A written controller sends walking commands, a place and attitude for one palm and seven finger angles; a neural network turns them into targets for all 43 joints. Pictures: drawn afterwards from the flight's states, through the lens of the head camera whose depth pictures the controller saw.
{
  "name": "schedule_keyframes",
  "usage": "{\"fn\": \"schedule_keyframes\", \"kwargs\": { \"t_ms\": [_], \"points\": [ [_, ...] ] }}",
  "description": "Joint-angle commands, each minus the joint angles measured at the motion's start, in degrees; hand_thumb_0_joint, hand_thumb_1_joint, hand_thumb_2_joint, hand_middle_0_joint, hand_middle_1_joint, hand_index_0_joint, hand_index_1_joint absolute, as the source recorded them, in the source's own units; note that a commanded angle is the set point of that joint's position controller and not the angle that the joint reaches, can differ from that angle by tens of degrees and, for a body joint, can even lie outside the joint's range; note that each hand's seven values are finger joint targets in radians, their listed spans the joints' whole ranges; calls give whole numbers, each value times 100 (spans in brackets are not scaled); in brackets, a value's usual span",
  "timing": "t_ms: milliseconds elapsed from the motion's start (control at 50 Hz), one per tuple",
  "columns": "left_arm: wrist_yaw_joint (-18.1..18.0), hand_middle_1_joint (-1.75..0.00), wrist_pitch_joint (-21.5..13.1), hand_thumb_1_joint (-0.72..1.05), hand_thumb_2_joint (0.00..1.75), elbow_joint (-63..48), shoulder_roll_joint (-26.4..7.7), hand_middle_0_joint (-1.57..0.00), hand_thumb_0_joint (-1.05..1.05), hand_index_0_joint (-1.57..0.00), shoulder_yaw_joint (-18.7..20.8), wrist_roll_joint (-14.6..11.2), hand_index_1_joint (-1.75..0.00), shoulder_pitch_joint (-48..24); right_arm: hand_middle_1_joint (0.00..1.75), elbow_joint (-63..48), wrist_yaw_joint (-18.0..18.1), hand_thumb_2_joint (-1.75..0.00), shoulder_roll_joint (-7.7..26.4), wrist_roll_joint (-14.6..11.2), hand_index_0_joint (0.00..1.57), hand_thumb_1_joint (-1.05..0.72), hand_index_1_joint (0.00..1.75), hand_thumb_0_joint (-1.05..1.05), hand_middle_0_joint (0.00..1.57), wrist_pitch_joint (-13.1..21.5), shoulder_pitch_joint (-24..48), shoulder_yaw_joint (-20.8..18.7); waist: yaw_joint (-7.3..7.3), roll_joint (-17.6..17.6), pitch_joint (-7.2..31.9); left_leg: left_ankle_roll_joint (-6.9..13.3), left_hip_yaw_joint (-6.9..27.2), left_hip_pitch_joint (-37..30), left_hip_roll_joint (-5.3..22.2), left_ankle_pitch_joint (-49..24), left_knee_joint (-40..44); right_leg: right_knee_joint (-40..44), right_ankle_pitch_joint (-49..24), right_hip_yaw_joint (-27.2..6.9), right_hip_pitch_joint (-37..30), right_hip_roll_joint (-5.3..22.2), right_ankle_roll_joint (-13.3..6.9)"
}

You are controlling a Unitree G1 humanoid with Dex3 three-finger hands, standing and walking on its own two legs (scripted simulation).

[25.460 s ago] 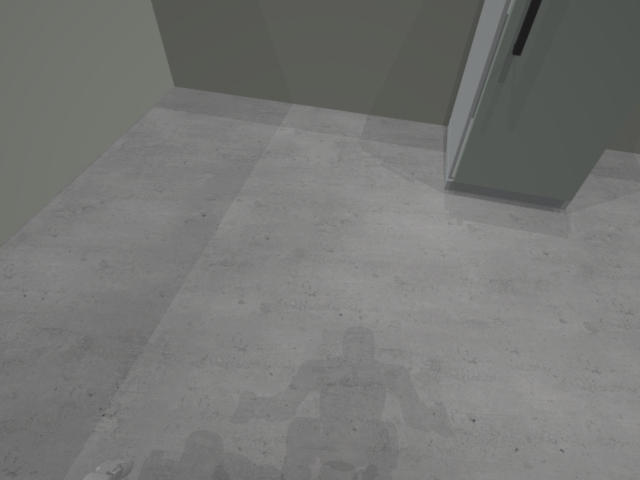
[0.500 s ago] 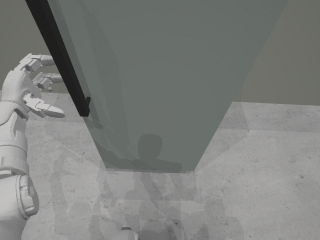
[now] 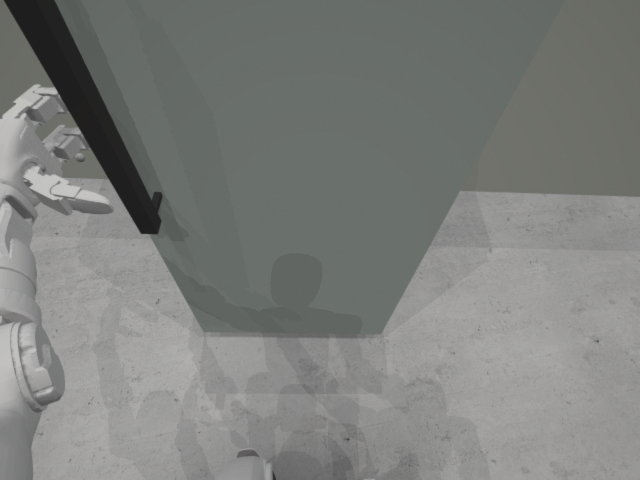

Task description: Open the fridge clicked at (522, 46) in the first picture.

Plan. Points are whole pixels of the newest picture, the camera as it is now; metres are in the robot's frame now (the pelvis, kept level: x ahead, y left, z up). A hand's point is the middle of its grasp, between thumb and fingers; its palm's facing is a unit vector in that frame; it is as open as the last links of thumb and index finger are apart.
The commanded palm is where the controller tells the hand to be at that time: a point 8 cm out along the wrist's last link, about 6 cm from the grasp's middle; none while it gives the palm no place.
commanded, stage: slide the fingers in behind the handle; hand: left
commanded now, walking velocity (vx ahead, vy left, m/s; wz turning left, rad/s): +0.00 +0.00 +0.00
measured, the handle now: (82, 68) +0.50 +0.24 +0.22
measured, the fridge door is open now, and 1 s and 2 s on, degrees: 0 0 0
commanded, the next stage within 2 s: grip the handle and tug to test in 1.90 s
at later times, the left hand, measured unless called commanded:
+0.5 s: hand (84, 167) +0.45 +0.26 +0.13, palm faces -0.02 -1.00 +0.02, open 13.9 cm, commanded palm +0.42 +0.31 +0.13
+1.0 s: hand (106, 170) +0.44 +0.24 +0.13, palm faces -0.01 -1.00 +0.01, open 14.0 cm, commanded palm +0.42 +0.29 +0.13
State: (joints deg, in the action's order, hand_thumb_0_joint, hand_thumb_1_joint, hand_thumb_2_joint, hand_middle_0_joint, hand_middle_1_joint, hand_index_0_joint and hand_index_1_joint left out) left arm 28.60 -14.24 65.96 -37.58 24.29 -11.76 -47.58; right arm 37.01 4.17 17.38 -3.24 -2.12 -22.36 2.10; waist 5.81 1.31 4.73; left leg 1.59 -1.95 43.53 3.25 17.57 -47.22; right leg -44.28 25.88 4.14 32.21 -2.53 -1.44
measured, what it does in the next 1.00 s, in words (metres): stands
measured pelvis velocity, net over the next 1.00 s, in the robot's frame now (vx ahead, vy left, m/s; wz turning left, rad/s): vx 0.00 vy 0.01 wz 0.00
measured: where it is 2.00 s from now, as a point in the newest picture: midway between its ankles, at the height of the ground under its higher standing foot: outside the picture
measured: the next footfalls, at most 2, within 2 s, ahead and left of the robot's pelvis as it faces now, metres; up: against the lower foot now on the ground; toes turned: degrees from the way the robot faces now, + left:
none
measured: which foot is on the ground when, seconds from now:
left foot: down 0.00-1.00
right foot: down 0.00-1.00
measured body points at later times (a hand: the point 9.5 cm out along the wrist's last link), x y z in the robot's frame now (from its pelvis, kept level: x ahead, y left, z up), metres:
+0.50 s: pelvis +0.00 +0.01 +0.00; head +0.07 +0.02 +0.44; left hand +0.44 +0.32 +0.13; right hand +0.05 -0.27 -0.11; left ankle +0.05 +0.10 -0.70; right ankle -0.05 -0.11 -0.70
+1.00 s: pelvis +0.00 +0.01 +0.00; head +0.05 +0.02 +0.45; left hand +0.43 +0.29 +0.13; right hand +0.06 -0.26 -0.10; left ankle +0.05 +0.10 -0.70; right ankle -0.05 -0.11 -0.70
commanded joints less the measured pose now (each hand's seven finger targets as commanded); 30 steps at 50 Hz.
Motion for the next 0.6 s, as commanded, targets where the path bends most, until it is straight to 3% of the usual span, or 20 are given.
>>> {"fn": "schedule_keyframes", "kwargs": {
  "t_ms": [0,40,60,140,180,340,380,480,520,580],
  "points": [
    [-8,-120,-308,-50,30,-1204,-1645,-30,0,-30,236,-103,-120,-2539,30,-443,96,-90,1000,15,20,-90,30,0,20,139,-489,-390,129,581,2213,150,454,-2745,-133,-1632,222,634,-2143,-328,484,-105,84],
    [2,-120,-310,-50,30,-1148,-1732,-30,0,-30,275,-92,-120,-2606,30,-413,105,-90,1017,11,20,-90,30,0,20,125,-521,-392,160,542,2204,155,461,-2716,-125,-1621,195,628,-2130,-329,540,-111,87],
    [-3,-120,-309,-50,30,-1211,-1637,-30,0,-30,154,-78,-120,-2758,30,-392,101,-90,1007,23,20,-90,30,0,20,122,-504,-382,193,691,2168,150,468,-2744,-129,-1591,198,628,-2071,-323,619,-104,84],
    [-14,-120,-316,-50,30,-1122,-1684,-30,0,-30,216,-78,-120,-2581,30,-428,92,-90,1016,19,20,-90,30,0,20,121,-505,-380,128,733,2159,131,487,-2750,-122,-1498,219,620,-1915,-308,656,-114,60],
    [-23,-120,-305,-50,30,-1166,-1509,-30,0,-30,93,-85,-120,-2579,30,-452,83,-90,995,28,20,-90,30,0,20,129,-490,-380,166,683,2115,130,500,-2752,-113,-1357,247,648,-1746,-283,738,-112,72],
    [-25,-120,-358,-50,30,-1317,-1815,-30,0,-30,425,-131,-120,-2179,30,-597,74,-90,1005,8,20,-90,30,0,20,119,-415,-372,-18,493,2320,139,456,-2677,-123,-1467,247,570,-1953,-298,413,-124,66],
    [-48,-120,-414,-50,30,-1535,-1576,-30,0,-30,284,-159,-120,-2199,30,-630,63,-90,959,12,20,-90,30,0,20,139,-349,-371,-22,732,2280,113,481,-2836,-112,-1421,281,582,-1824,-265,525,-126,49],
    [-162,-120,-430,-50,30,-1682,-1464,-30,0,-30,304,-204,-120,-2068,30,-662,58,-90,956,7,20,-90,30,0,20,160,-291,-373,-34,643,2174,100,526,-2916,-91,-1348,338,611,-1710,-234,565,-137,36],
    [-203,-120,-440,-50,30,-1852,-1323,-30,0,-30,197,-222,-120,-2133,30,-674,67,-90,929,7,20,-90,30,0,20,181,-278,-368,-27,641,2219,115,534,-2983,-106,-1414,335,600,-1724,-218,519,-136,16],
    [-285,-120,-390,-50,30,-1859,-1016,-30,0,-30,-46,-182,-120,-2229,30,-617,65,-90,912,-3,20,-90,30,0,20,207,-223,-373,65,689,1988,82,599,-3110,-66,-1254,403,662,-1533,-190,781,-128,31]
  ]
}}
